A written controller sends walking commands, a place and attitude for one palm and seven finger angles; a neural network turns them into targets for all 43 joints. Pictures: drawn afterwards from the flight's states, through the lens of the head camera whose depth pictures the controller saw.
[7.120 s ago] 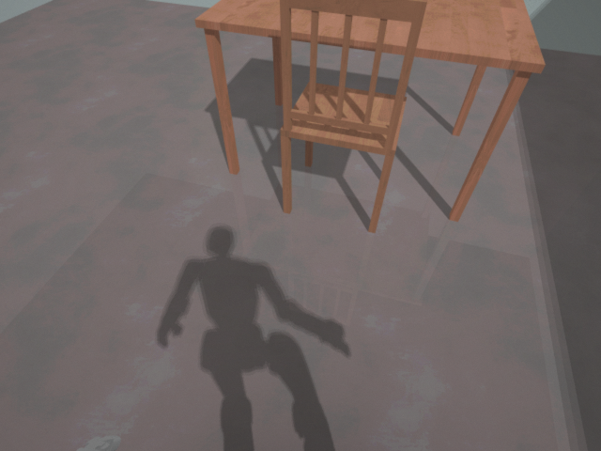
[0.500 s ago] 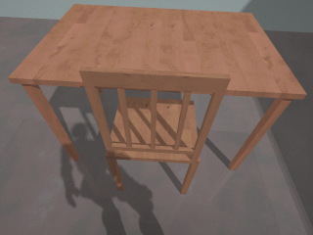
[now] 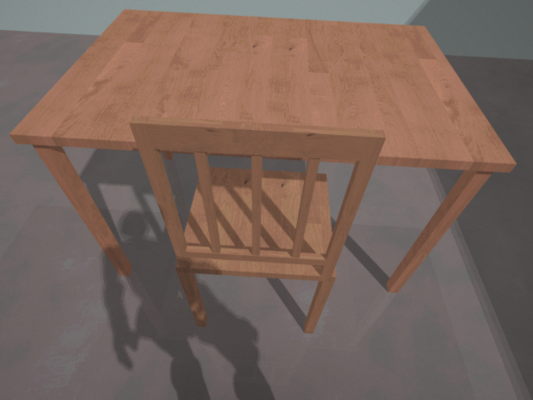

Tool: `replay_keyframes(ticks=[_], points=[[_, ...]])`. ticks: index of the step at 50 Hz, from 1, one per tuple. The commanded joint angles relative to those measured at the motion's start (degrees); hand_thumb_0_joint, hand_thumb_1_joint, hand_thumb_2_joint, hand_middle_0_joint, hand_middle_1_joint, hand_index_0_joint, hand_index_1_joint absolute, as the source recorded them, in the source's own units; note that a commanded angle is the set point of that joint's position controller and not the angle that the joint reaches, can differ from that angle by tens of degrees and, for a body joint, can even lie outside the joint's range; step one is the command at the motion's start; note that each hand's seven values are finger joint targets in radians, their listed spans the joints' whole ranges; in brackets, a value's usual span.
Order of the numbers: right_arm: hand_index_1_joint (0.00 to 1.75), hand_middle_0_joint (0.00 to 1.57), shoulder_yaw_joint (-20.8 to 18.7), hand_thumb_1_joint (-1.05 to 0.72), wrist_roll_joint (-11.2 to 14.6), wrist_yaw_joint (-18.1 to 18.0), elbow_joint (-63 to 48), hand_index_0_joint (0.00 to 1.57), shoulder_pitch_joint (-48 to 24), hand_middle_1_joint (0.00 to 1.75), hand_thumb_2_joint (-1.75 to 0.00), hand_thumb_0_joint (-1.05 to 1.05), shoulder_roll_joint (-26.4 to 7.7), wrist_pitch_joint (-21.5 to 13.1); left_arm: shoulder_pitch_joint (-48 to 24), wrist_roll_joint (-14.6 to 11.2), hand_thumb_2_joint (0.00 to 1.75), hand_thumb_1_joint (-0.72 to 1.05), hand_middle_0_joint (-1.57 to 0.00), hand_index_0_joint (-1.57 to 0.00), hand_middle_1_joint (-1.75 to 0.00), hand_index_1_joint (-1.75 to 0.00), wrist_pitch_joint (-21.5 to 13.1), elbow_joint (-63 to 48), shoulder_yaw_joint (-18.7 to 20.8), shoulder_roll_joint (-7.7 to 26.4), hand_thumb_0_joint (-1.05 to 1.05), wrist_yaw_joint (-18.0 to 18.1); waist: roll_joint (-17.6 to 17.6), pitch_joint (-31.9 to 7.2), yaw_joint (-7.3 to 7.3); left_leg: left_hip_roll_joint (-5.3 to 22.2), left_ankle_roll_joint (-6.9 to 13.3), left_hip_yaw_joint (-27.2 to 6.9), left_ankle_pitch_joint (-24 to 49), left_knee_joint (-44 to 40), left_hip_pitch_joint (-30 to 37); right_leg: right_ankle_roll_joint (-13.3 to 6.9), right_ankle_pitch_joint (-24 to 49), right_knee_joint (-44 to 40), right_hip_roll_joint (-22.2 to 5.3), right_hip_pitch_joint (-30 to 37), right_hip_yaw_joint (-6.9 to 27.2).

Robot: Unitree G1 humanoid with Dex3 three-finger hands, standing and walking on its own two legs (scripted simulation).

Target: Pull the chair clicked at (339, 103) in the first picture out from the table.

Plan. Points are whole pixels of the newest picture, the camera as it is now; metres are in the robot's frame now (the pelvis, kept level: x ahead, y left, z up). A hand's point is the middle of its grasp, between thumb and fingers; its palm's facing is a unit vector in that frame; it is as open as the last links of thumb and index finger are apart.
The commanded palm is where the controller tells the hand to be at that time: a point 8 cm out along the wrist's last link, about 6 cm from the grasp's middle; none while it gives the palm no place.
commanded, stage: shuffle to correct the standing spot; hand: left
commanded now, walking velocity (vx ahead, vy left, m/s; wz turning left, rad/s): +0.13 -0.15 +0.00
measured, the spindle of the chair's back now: (256, 211) +0.49 +0.05 -0.06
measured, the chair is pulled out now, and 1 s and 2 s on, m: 0.00 0.00 0.00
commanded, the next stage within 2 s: come to a stop and stand still in 0.10 s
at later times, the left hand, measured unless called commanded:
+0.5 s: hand out of the picture +0.01 +0.12 -0.17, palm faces +0.06 -0.98 -0.16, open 7.3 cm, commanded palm none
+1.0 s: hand out of the picture +0.00 +0.16 -0.17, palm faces +0.01 -0.97 -0.23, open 7.3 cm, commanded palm none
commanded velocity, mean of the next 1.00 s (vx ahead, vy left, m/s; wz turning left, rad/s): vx -0.01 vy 0.00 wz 0.00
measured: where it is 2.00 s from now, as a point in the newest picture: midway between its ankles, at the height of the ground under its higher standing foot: outside the picture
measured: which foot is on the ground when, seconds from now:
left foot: down 0.00-1.00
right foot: down 0.00-1.00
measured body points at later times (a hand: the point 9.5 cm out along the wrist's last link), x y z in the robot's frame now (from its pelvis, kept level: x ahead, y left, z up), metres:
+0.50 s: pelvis +0.04 -0.03 +0.00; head +0.06 -0.03 +0.45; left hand +0.01 +0.17 -0.16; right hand +0.07 -0.26 -0.15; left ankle +0.00 +0.08 -0.73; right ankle -0.04 -0.14 -0.72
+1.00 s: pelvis -0.02 -0.03 +0.00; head -0.02 -0.03 +0.45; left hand +0.00 +0.21 -0.15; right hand +0.01 -0.26 -0.16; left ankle -0.01 +0.08 -0.74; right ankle -0.05 -0.14 -0.74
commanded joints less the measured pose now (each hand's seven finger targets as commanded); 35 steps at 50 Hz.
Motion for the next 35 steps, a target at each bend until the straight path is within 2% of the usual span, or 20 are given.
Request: replay_keyframes(ticks=[1, 4, 7, 9, 10, 11, 12, 13, 14, 15, 16, 17, 18, 21, 24, 29, 31, 33, 34, 35], points=[[0.3, 0.2, -1.41, -0.9, -0.16, -0.14, -1.18, 0.2, 3.78, 0.3, -0.9, 0.0, -7.29, -0.43, 4.8, 0.4, 0.9, 0.9, -0.2, -0.2, -0.3, -0.3, -0.11, -0.86, 1.43, 5.1, 0.0, -0.37, 3.33, 3.23, -0.64, 9.84, 1.18, -10.02, -5.15, -8.51, 1.58, -3.0, -1.13, -0.82, -0.4, -8.1, -1.14], [0.3, 0.2, -2.14, -0.9, -0.27, -0.15, -1.5, 0.2, 3.82, 0.3, -0.9, 0.0, -7.98, 0.03, 5.59, 0.8, 0.9, 0.9, -0.2, -0.2, -0.3, -0.3, 0.08, -1.19, 1.63, 4.71, 0.0, -0.84, 4.53, 5.82, -0.2, 12.02, 2.72, -12.89, -13.3, -10.73, -1.47, -3.35, -4.12, 1.56, 0.72, -10.2, -2.67], [0.3, 0.2, -2.43, -0.9, -0.46, -0.23, -2.08, 0.2, 3.84, 0.3, -0.9, 0.0, -7.7, -0.3, 7.21, 0.69, 0.9, 0.9, -0.2, -0.2, -0.3, -0.3, -0.35, -1.08, 1.96, 4.72, 0.0, -1.06, 4.06, 3.75, 0.25, 11.34, 2.66, -11.62, -8.21, -6.8, -2.18, -4.16, -1.42, 0.78, 0.32, -8.71, -1.03], [0.3, 0.2, -2.17, -0.9, -0.31, -0.31, -2.35, 0.2, 3.46, 0.3, -0.9, 0.0, -5.91, -0.57, 8.58, 0.57, 0.9, 0.9, -0.2, -0.2, -0.3, -0.3, -0.81, -0.63, 2.21, 5.05, 0.0, -1.02, -0.85, 3.89, 0.72, 8.89, 1.71, -7.72, -2.47, -1.09, -4.53, -5.12, 1.64, -2.34, -1.11, -5.89, 2.07], [0.3, 0.2, -1.98, -0.9, -0.34, -0.34, -2.8, 0.2, 2.86, 0.3, -0.9, 0.0, -5.27, -0.86, 9.59, 0.52, 0.9, 0.9, -0.2, -0.2, -0.3, -0.3, -1.06, -0.28, 2.45, 5.84, 0.0, -0.83, -4.52, 2.87, 0.94, 6.63, 0.72, -4.4, 1.58, 4.05, -6.28, -5.97, 6.81, -3.79, -2.94, -3.02, 5.17], [0.3, 0.2, -1.53, -0.9, -0.39, -0.34, -3.21, 0.2, 2.01, 0.3, -0.9, 0.0, -3.87, -1.08, 10.97, 0.4, 0.9, 0.9, -0.2, -0.2, -0.3, -0.3, -1.35, 0.27, 2.81, 6.65, 0.0, -0.49, -8.35, 2.27, 1.33, 4.41, -0.4, -1.23, 1.8, 8.38, -9.52, -6.94, 16.06, -4.94, -5.49, 0.83, 7.96], [0.3, 0.2, -1.03, -0.9, -0.37, -0.33, -3.48, 0.2, 1.29, 0.3, -0.9, 0.0, -2.93, -1.23, 11.74, 0.14, 0.9, 0.9, -0.2, -0.2, -0.3, -0.3, -1.88, 0.69, 2.81, 6.94, 0.0, -0.1, -10.18, 0.91, 1.29, 3.52, -1.41, -0.04, -0.81, 10.18, -11.17, -8.12, 28.79, -4.7, -8.18, 3.81, 10.21], [0.3, 0.2, -0.73, -0.9, -0.34, -0.47, -3.36, 0.2, 0.73, 0.3, -0.9, 0.0, -2.56, -1.22, 11.56, -0.02, 0.9, 0.9, -0.2, -0.2, -0.3, -0.3, -2.25, 0.78, 2.56, 6.56, 0.0, 0.22, -9.25, 0.79, 1.24, 3.9, -1.96, -0.36, -4.74, 9.88, -10.78, -8.87, 41.81, -3.14, -9.3, 5.01, 9.95], [0.3, 0.2, -0.49, -0.9, -0.09, -0.62, -2.65, 0.2, 1.49, 0.3, -0.9, 0.0, -1.87, -1.16, 11.25, -0.01, 0.9, 0.9, -0.2, -0.2, -0.3, -0.3, -2.44, 0.79, 2.28, 6.29, 0.0, 0.45, -7.57, 0.4, 0.78, 4.27, -2.16, -0.51, -4.31, 8.35, -9.57, -8.3, 51.1, -1.31, -9.32, 5.69, 8.33], [0.3, 0.2, -0.28, -0.9, 0.12, -0.79, -1.94, 0.2, 2.46, 0.3, -0.9, 0.0, -2.19, -1.12, 10.2, -0.09, 0.9, 0.9, -0.2, -0.2, -0.3, -0.3, -2.55, 0.68, 1.96, 6.19, 0.0, 0.68, -5.22, -0.66, -0.03, 4.64, -2.29, -1.28, 0.77, 5.27, -5.98, -6.86, 58.76, 0.97, -8.14, 5.15, 6.53], [0.3, 0.2, -0.26, -0.9, 0.33, -1.01, -0.99, 0.2, 4.39, 0.3, -0.9, 0.0, -2.59, -1.17, 8.79, -0.31, 0.9, 0.9, -0.2, -0.2, -0.3, -0.3, -2.62, 0.29, 1.78, 6.39, 0.0, 0.76, -2.74, -2.65, -1.09, 4.93, -2.16, -1.6, 12.23, 2.56, -0.9, -4.89, 62.34, 3.12, -6.24, 4.15, 3.95], [0.3, 0.2, -0.42, -0.9, 0.4, -1.34, -0.42, 0.2, 5.72, 0.3, -0.9, 0.0, -3.85, -1.27, 8.12, -0.58, 0.9, 0.9, -0.2, -0.2, -0.3, -0.3, -2.68, -0.43, 1.81, 6.87, 0.0, 0.83, -0.52, -4.28, -1.26, 5.46, -1.76, -1.51, 23.34, 3.42, 3.45, -3.36, 62.66, 4.2, -5.07, 2.8, 2.71], [0.3, 0.2, -0.79, -0.9, 0.51, -1.58, -0.4, 0.2, 6.06, 0.3, -0.9, 0.0, -4.57, -1.05, 7.63, -0.67, 0.9, 0.9, -0.2, -0.2, -0.3, -0.3, -2.51, -0.76, 2.16, 7.59, 0.0, 1.0, 1.25, -5.33, -1.06, 6.07, -1.57, -0.98, 29.78, 4.76, 6.02, -2.64, 60.24, 4.57, -4.89, 1.77, 2.02], [0.3, 0.2, -1.89, -0.9, 0.59, -1.77, -2.09, 0.2, 4.78, 0.3, -0.9, 0.0, -5.62, 0.02, 6.5, -0.37, 0.9, 0.9, -0.2, -0.2, -0.3, -0.3, -1.47, -1.88, 3.04, 7.93, 0.0, 1.39, 2.39, -2.95, -0.56, 7.95, -1.52, -2.36, 33.98, 4.7, 5.89, -3.35, 47.27, 4.2, -5.07, -1.8, 2.77], [0.3, 0.2, -2.67, -0.9, 0.34, -1.56, -4.06, 0.2, 2.99, 0.3, -0.9, 0.0, -5.76, 0.52, 5.95, 0.04, 0.9, 0.9, -0.2, -0.2, -0.3, -0.3, -0.75, -3.35, 3.47, 7.29, 0.0, 1.39, 2.08, -0.76, 0.04, 8.7, -0.96, -3.12, 34.29, 4.03, 5.6, -3.71, 38.92, 3.76, -4.81, -4.52, 2.8], [0.3, 0.2, -2.98, -0.9, 0.13, -1.27, -6.67, 0.2, 1.98, 0.3, -0.9, 0.0, -5.75, 0.51, 4.56, 0.25, 0.9, 0.9, -0.2, -0.2, -0.3, -0.3, -0.28, -5.95, 3.57, 6.38, 0.0, 1.27, 1.63, -3.09, 0.25, 9.67, -0.02, -5.09, 32.6, 2.37, 6.08, -3.69, 28.91, 3.25, -3.53, -5.08, 2.31], [0.3, 0.2, -2.67, -0.9, 0.09, -1.15, -7.33, 0.2, 1.41, 0.3, -0.9, 0.0, -5.95, 0.51, 4.53, 0.27, 0.9, 0.9, -0.2, -0.2, -0.3, -0.3, -0.34, -6.51, 3.47, 6.79, 0.0, 1.25, 0.62, -4.39, 0.42, 9.41, -0.46, -5.59, 29.42, 2.31, 5.63, -4.01, 29.08, 2.13, -4.05, -4.0, 3.21], [0.3, 0.2, -2.54, -0.9, 0.06, -0.95, -7.58, 0.2, 1.45, 0.3, -0.9, 0.0, -6.25, 0.12, 4.19, 0.34, 0.9, 0.9, -0.2, -0.2, -0.3, -0.3, -0.5, -6.85, 3.39, 7.8, 0.0, 1.22, 2.08, -7.3, 0.24, 8.8, -0.62, -5.03, 33.79, 3.07, 6.71, -3.99, 35.2, 3.16, -4.69, -1.53, 2.78], [0.3, 0.2, -2.53, -0.9, 0.16, -0.83, -7.43, 0.2, 1.12, 0.3, -0.9, 0.0, -6.15, 0.17, 3.76, 0.23, 0.9, 0.9, -0.2, -0.2, -0.3, -0.3, -0.47, -6.93, 3.48, 8.16, 0.0, 1.22, 2.43, -7.62, 0.3, 8.57, -0.56, -4.82, 33.5, 2.75, 6.48, -3.79, 34.28, 3.0, -4.53, -0.69, 2.42], [0.3, 0.2, -2.47, -0.9, 0.11, -0.77, -7.59, 0.2, 0.14, 0.3, -0.9, 0.0, -6.53, 0.33, 3.49, 0.18, 0.9, 0.9, -0.2, -0.2, -0.3, -0.3, -0.45, -7.02, 3.4, 8.28, 0.0, 1.2, 0.55, -7.48, 0.51, 8.81, -0.83, -4.93, 30.66, 2.51, 6.66, -3.81, 32.22, 2.43, -4.4, -1.3, 2.7]])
